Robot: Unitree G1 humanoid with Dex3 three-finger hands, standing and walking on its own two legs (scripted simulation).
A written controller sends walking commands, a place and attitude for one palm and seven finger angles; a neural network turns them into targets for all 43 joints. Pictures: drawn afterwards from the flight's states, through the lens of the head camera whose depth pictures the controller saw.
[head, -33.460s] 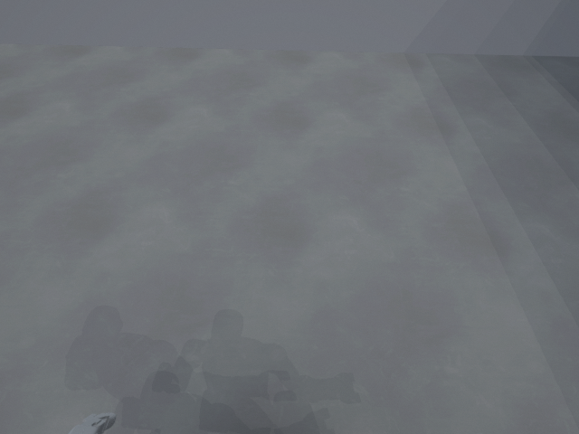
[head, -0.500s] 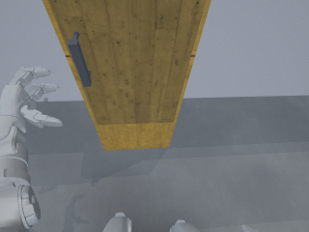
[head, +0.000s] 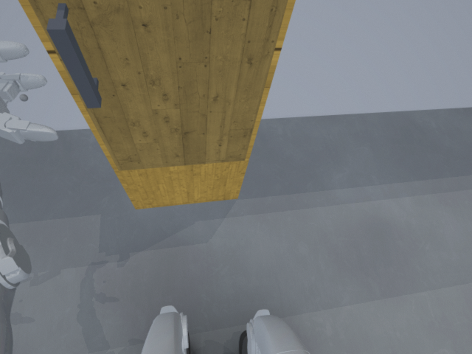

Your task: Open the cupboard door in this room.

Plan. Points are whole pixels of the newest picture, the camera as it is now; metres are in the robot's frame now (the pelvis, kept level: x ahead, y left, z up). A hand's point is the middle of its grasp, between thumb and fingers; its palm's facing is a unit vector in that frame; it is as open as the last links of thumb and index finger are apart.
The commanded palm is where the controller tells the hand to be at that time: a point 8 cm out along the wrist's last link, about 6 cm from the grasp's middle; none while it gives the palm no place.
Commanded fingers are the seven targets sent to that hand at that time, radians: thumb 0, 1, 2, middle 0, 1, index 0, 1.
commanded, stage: move the hooked fingers beside the handle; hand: left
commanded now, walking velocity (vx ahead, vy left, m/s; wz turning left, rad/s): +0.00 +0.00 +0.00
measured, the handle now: (79, 60) +0.58 +0.23 +0.09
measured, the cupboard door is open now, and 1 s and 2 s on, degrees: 0 0 0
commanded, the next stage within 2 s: slide the fingers in behind the handle in 1.08 s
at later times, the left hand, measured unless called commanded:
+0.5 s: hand (30, 86) +0.52 +0.29 +0.10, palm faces +0.09 -1.00 -0.01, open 14.0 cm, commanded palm +0.49 +0.33 +0.09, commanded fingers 0.00 -0.50 0.30 -0.30 -1.20 -0.30 -1.20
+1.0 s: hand (38, 86) +0.52 +0.28 +0.10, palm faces +0.09 -1.00 -0.01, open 14.0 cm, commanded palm +0.50 +0.33 +0.09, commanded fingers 0.00 -0.50 0.30 -0.30 -1.20 -0.30 -1.20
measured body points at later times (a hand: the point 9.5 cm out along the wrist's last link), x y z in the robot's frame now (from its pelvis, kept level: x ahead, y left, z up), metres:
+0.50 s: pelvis +0.02 +0.01 +0.00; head +0.15 +0.04 +0.43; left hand +0.51 +0.34 +0.10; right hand +0.00 -0.26 -0.09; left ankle +0.05 +0.11 -0.67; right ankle +0.01 -0.13 -0.67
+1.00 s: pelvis +0.01 +0.00 +0.00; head +0.15 +0.03 +0.43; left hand +0.50 +0.33 +0.10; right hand +0.03 -0.27 -0.10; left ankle +0.05 +0.11 -0.67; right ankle +0.01 -0.13 -0.67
